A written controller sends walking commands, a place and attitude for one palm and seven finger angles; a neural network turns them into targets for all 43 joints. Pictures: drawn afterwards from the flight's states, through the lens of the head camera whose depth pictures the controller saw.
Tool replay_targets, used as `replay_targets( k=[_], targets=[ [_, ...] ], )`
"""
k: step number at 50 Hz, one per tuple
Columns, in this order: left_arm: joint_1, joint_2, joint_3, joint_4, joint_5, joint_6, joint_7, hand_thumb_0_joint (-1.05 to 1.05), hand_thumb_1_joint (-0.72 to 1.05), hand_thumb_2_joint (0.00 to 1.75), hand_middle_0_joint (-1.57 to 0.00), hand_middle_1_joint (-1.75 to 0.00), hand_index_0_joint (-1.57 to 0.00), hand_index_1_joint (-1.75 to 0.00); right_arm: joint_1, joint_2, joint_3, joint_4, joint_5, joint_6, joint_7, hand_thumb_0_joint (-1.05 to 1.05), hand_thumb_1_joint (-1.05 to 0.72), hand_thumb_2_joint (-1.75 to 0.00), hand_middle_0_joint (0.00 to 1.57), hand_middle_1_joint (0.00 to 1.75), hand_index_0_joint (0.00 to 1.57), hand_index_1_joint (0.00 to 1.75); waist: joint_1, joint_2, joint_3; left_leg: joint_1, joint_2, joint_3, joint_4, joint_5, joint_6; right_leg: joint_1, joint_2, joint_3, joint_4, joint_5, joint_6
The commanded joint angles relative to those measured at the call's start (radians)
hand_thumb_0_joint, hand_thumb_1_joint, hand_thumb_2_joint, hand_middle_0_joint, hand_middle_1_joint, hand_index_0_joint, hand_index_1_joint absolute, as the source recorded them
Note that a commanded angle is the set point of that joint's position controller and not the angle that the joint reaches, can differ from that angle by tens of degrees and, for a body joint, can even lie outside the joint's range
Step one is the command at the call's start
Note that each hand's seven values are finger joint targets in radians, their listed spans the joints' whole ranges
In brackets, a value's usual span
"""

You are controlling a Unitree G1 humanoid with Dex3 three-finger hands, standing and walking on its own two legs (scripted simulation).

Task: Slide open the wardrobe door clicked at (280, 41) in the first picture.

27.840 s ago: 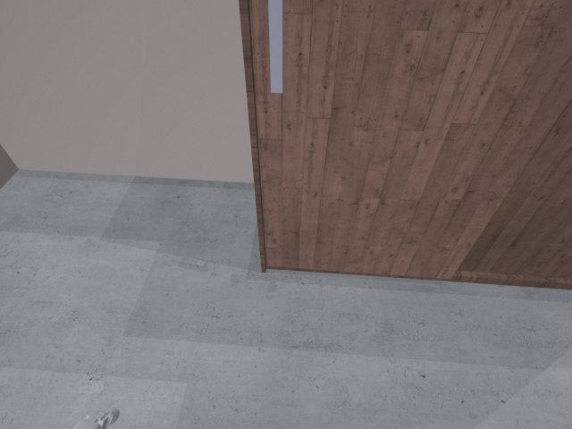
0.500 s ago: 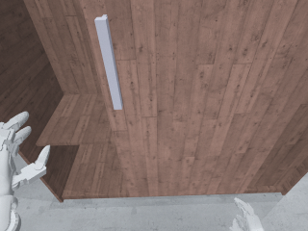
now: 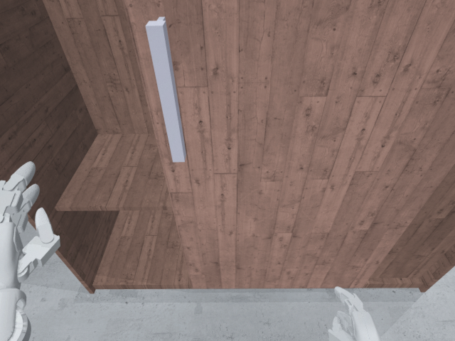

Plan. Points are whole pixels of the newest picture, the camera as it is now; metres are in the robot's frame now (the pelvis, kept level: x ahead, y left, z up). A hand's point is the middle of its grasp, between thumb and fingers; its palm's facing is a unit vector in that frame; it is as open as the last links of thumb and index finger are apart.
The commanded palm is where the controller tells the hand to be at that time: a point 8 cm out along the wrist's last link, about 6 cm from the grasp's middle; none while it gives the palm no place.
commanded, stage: step back with the hand held close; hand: left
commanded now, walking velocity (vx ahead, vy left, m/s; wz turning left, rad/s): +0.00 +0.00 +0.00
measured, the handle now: (171, 97) +0.49 +0.18 +0.21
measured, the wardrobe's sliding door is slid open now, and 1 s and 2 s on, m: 0.45 0.45 0.45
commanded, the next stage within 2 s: stop stepping back and stand still in 1.12 s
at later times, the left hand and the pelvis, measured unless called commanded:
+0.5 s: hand (24, 259) +0.16 +0.29 +0.15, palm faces +0.44 -0.77 -0.46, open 7.4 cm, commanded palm +0.10 +0.33 +0.17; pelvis -0.04 +0.03 -0.01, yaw -1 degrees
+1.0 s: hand out of the picture +0.09 +0.30 +0.16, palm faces +0.52 -0.74 -0.42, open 7.4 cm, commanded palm +0.02 +0.33 +0.17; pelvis -0.11 +0.03 -0.03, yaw +2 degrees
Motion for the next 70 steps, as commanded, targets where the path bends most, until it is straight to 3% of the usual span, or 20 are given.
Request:
replay_targets(
  k=[1, 2, 3, 4, 6, 11, 15, 24, 30, 38, 47, 52, 58, 61, 62, 63, 64, 65, 68, 70],
  targets=[
    [-0.111, 0.192, 0.115, -0.226, 0.004, -0.069, 0.021, 0.00, 0.90, 0.90, -0.20, -0.30, -0.20, -0.30, -0.143, -0.117, -0.048, -0.163, 0.007, -0.058, -0.015, 0.00, -0.90, -0.90, 0.20, 0.30, 0.20, 0.30, 0.003, 0.026, -0.070, -0.074, -0.006, 0.032, -0.065, 0.185, 0.011, 0.040, 0.001, -0.006, -0.051, 0.076, -0.003],
    [-0.146, 0.202, 0.116, -0.269, 0.006, -0.073, 0.023, 0.00, 0.90, 0.90, -0.20, -0.30, -0.20, -0.30, -0.144, -0.119, -0.047, -0.165, 0.006, -0.061, -0.015, 0.00, -0.90, -0.90, 0.20, 0.30, 0.20, 0.30, 0.002, 0.048, -0.086, -0.066, -0.008, 0.030, -0.063, 0.195, 0.010, 0.048, 0.002, -0.006, -0.048, 0.086, -0.004],
    [-0.336, 0.385, 0.282, -0.346, 0.013, -0.122, 0.037, 0.00, 0.90, 0.90, -0.20, -0.30, -0.20, -0.30, -0.129, -0.129, -0.028, -0.217, 0.025, -0.037, -0.006, 0.00, -0.90, -0.90, 0.20, 0.30, 0.20, 0.30, -0.033, 0.109, -0.005, -0.153, 0.005, 0.013, -0.037, 0.093, 0.019, -0.036, -0.035, 0.059, -0.075, 0.094, 0.000],
    [-0.122, 0.232, 0.172, -0.208, 0.014, -0.116, 0.023, 0.00, 0.90, 0.90, -0.20, -0.30, -0.20, -0.30, -0.120, -0.127, -0.036, -0.181, 0.015, -0.019, -0.009, 0.00, -0.90, -0.90, 0.20, 0.30, 0.20, 0.30, -0.051, -0.016, 0.001, -0.173, 0.019, -0.009, 0.010, 0.115, 0.025, -0.104, -0.073, 0.063, -0.078, 0.126, -0.004],
    [-0.032, 0.183, 0.124, -0.193, 0.025, -0.095, 0.012, 0.00, 0.90, 0.90, -0.20, -0.30, -0.20, -0.30, -0.099, -0.135, -0.048, -0.214, 0.018, 0.011, 0.001, 0.00, -0.90, -0.90, 0.20, 0.30, 0.20, 0.30, -0.054, -0.099, -0.053, -0.142, 0.019, -0.004, 0.069, 0.148, 0.024, -0.137, -0.109, 0.093, -0.079, 0.124, -0.013],
    [0.072, 0.216, 0.158, -0.261, 0.025, -0.102, 0.030, 0.00, 0.90, 0.90, -0.20, -0.30, -0.20, -0.30, -0.085, -0.145, -0.063, -0.246, 0.023, 0.056, -0.008, 0.00, -0.90, -0.90, 0.20, 0.30, 0.20, 0.30, -0.056, -0.019, -0.231, -0.133, 0.050, -0.009, 0.105, 0.330, 0.021, -0.090, -0.123, 0.069, 0.036, 0.269, -0.012],
    [0.088, 0.257, 0.195, -0.309, 0.022, -0.102, 0.044, 0.00, 0.90, 0.90, -0.20, -0.30, -0.20, -0.30, -0.097, -0.147, -0.066, -0.272, 0.026, 0.083, -0.022, 0.00, -0.90, -0.90, 0.20, 0.30, 0.20, 0.30, -0.052, -0.016, -0.234, -0.180, 0.067, -0.033, 0.099, 0.379, 0.026, -0.106, -0.097, 0.058, 0.091, 0.258, -0.002],
    [0.043, 0.237, 0.182, -0.291, 0.037, -0.132, 0.062, 0.00, 0.90, 0.90, -0.20, -0.30, -0.20, -0.30, -0.081, -0.167, -0.066, -0.272, 0.026, 0.072, -0.034, 0.00, -0.90, -0.90, 0.20, 0.30, 0.20, 0.30, -0.054, 0.057, -0.132, -0.454, 0.111, -0.103, -0.013, -0.018, 0.062, -0.101, -0.045, 0.059, 0.171, 0.000, 0.011],
    [-0.027, 0.228, 0.174, -0.276, 0.067, -0.168, 0.074, 0.00, 0.90, 0.90, -0.20, -0.30, -0.20, -0.30, -0.058, -0.172, -0.068, -0.268, 0.027, 0.044, -0.033, 0.00, -0.90, -0.90, 0.20, 0.30, 0.20, 0.30, -0.066, -0.007, -0.086, -0.618, 0.096, -0.114, 0.000, -0.403, 0.087, -0.106, -0.069, 0.122, 0.144, -0.166, 0.002],
    [-0.058, 0.273, 0.215, -0.341, 0.078, -0.211, 0.093, 0.00, 0.90, 0.90, -0.20, -0.30, -0.20, -0.30, -0.048, -0.169, -0.064, -0.256, 0.016, 0.004, -0.035, 0.00, -0.90, -0.90, 0.20, 0.30, 0.20, 0.30, -0.067, 0.051, -0.105, -0.610, 0.095, -0.138, 0.004, -0.408, 0.082, -0.135, -0.064, 0.113, 0.162, -0.202, -0.009],
    [-0.005, 0.249, 0.218, -0.303, 0.073, -0.225, 0.090, 0.00, 0.90, 0.90, -0.20, -0.30, -0.20, -0.30, -0.031, -0.161, -0.069, -0.245, 0.009, -0.007, -0.026, 0.00, -0.90, -0.90, 0.20, 0.30, 0.20, 0.30, -0.070, -0.026, -0.091, -0.606, 0.080, -0.105, 0.114, -0.423, 0.065, -0.228, -0.101, 0.188, 0.094, -0.292, -0.032],
    [-0.054, 0.251, 0.218, -0.338, 0.076, -0.229, 0.085, 0.00, 0.90, 0.90, -0.20, -0.30, -0.20, -0.30, -0.041, -0.161, -0.072, -0.239, 0.007, -0.012, -0.028, 0.00, -0.90, -0.90, 0.20, 0.30, 0.20, 0.30, -0.067, 0.004, -0.120, -0.630, 0.117, -0.139, 0.056, -0.441, 0.075, -0.206, -0.059, 0.120, 0.206, -0.282, -0.018],
    [-0.004, 0.282, 0.270, -0.397, 0.072, -0.232, 0.065, 0.00, 0.90, 0.90, -0.20, -0.30, -0.20, -0.30, -0.071, -0.161, -0.094, -0.247, -0.001, -0.024, -0.026, 0.00, -0.90, -0.90, 0.20, 0.30, 0.20, 0.30, -0.052, 0.189, -0.195, -0.758, 0.216, -0.172, -0.087, -0.544, 0.103, -0.035, 0.033, 0.030, 0.501, -0.214, -0.002],
    [0.008, 0.282, 0.276, -0.381, 0.058, -0.219, 0.052, 0.00, 0.90, 0.90, -0.20, -0.30, -0.20, -0.30, -0.083, -0.151, -0.101, -0.243, 0.003, -0.018, -0.017, 0.00, -0.90, -0.90, 0.20, 0.30, 0.20, 0.30, -0.050, 0.119, -0.164, -0.807, 0.224, -0.095, -0.037, -0.564, 0.088, -0.058, 0.029, 0.021, 0.534, -0.260, -0.020],
    [0.026, 0.278, 0.272, -0.357, 0.055, -0.216, 0.051, 0.00, 0.90, 0.90, -0.20, -0.30, -0.20, -0.30, -0.074, -0.146, -0.102, -0.244, 0.011, -0.020, -0.015, 0.00, -0.90, -0.90, 0.20, 0.30, 0.20, 0.30, -0.048, 0.085, -0.142, -0.761, 0.173, -0.026, 0.049, -0.569, 0.058, -0.141, 0.000, 0.046, 0.441, -0.335, -0.041],
    [0.023, 0.315, 0.295, -0.357, 0.052, -0.219, 0.055, 0.00, 0.90, 0.90, -0.20, -0.30, -0.20, -0.30, -0.057, -0.138, -0.105, -0.248, 0.011, -0.020, -0.016, 0.00, -0.90, -0.90, 0.20, 0.30, 0.20, 0.30, -0.052, -0.033, -0.108, -0.626, 0.081, 0.039, 0.244, -0.500, 0.012, -0.343, -0.078, 0.194, 0.206, -0.521, -0.090],
    [0.019, 0.308, 0.271, -0.345, 0.047, -0.224, 0.060, 0.00, 0.90, 0.90, -0.20, -0.30, -0.20, -0.30, -0.039, -0.113, -0.099, -0.221, 0.013, -0.019, -0.012, 0.00, -0.90, -0.90, 0.20, 0.30, 0.20, 0.30, -0.062, -0.205, -0.059, -0.381, -0.019, 0.065, 0.655, -0.298, -0.048, -0.710, -0.281, 0.547, -0.133, -0.753, -0.190],
    [-0.027, 0.335, 0.267, -0.367, 0.047, -0.208, 0.062, 0.00, 0.90, 0.90, -0.20, -0.30, -0.20, -0.30, -0.048, -0.113, -0.091, -0.181, 0.000, -0.002, 0.003, 0.00, -0.90, -0.90, 0.20, 0.30, 0.20, 0.30, -0.051, -0.348, -0.056, -0.292, -0.016, -0.018, 0.976, -0.252, -0.046, -0.870, -0.409, 0.699, -0.286, -0.810, -0.239],
    [-0.191, 0.325, 0.240, -0.386, 0.045, -0.173, 0.044, 0.00, 0.90, 0.90, -0.20, -0.30, -0.20, -0.30, -0.010, -0.106, -0.053, -0.184, -0.013, 0.003, -0.002, 0.00, -0.90, -0.90, 0.20, 0.30, 0.20, 0.30, -0.095, -0.287, -0.117, -0.210, 0.019, 0.002, 0.812, -0.214, -0.014, -0.744, -0.238, 0.310, -0.134, -0.592, -0.100],
    [-0.244, 0.267, 0.186, -0.297, 0.047, -0.170, 0.061, 0.00, 0.90, 0.90, -0.20, -0.30, -0.20, -0.30, -0.014, -0.125, -0.061, -0.181, 0.008, -0.014, -0.025, 0.00, -0.90, -0.90, 0.20, 0.30, 0.20, 0.30, -0.088, -0.198, -0.105, -0.198, 0.017, 0.026, 0.360, -0.311, 0.021, -0.543, -0.205, 0.246, 0.019, -0.459, -0.059]
  ],
)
